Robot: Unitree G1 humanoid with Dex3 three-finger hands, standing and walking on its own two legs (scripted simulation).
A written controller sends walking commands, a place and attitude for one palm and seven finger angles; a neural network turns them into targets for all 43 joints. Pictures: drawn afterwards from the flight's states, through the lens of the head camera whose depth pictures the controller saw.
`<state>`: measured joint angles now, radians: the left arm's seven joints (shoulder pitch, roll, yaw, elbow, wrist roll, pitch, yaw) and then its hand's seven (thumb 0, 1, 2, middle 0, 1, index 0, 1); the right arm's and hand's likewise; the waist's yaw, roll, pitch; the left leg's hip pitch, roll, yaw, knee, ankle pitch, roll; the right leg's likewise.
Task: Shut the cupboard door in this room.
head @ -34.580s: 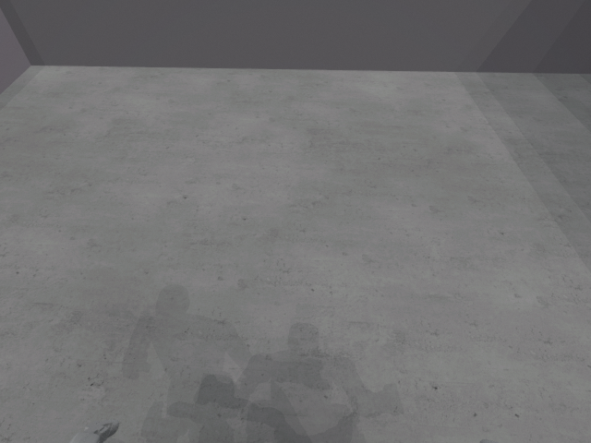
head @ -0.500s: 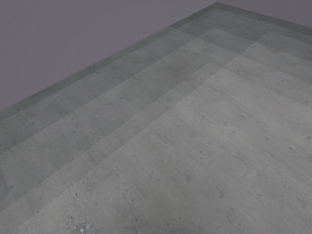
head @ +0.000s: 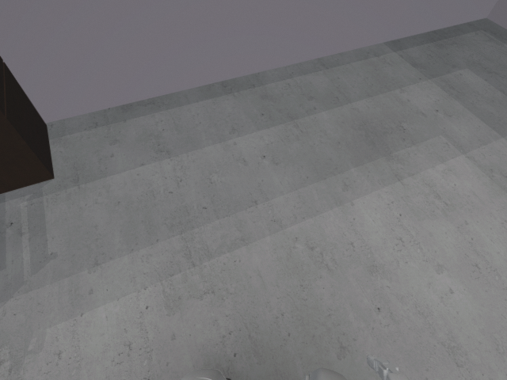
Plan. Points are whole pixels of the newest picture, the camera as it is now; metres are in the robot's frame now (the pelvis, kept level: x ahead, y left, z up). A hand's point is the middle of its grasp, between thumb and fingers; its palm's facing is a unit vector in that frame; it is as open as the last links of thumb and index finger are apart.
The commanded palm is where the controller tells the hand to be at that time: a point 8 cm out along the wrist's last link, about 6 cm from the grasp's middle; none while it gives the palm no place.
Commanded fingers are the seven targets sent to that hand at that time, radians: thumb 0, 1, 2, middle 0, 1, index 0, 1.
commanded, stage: walk to a spot facing it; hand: left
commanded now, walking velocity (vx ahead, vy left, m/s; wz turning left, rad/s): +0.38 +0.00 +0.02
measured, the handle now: out of the picture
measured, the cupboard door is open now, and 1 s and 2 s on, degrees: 89 89 89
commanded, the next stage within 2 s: turn to face it in 0.66 s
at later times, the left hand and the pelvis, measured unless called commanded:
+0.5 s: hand (219, 252) +0.37 +0.11 -0.16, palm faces -0.04 -0.98 -0.20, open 7.4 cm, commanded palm none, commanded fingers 0.00 0.90 0.90 -0.20 -0.30 -0.20 -0.30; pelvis +0.23 -0.06 -0.01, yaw +1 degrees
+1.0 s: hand (217, 290) +0.29 +0.10 -0.18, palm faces +0.35 -0.92 -0.16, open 7.4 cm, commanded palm none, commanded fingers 0.00 0.90 0.90 -0.20 -0.30 -0.20 -0.30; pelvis +0.37 -0.05 -0.01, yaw +16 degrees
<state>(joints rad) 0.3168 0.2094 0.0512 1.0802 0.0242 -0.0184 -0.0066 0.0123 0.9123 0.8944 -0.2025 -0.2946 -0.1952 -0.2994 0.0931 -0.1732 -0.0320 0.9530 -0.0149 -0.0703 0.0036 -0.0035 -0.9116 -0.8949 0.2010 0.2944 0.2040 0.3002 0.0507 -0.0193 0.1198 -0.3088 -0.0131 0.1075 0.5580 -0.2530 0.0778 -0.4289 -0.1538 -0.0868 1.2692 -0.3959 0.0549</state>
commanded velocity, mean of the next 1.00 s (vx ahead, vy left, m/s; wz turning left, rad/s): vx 0.20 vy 0.00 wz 0.31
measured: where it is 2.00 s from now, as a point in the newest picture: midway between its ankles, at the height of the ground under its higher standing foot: (280, 316)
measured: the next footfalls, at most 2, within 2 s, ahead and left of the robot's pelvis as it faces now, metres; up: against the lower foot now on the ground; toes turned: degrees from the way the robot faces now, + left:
right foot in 0.44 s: +0.37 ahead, -0.15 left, +0.00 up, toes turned -8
left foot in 1.00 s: +0.44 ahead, +0.08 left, +0.00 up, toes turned +23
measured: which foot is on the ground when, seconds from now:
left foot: down 0.00-0.44, up 0.46-0.98, down 1.00-1.00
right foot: up 0.00-0.42, down 0.44-1.00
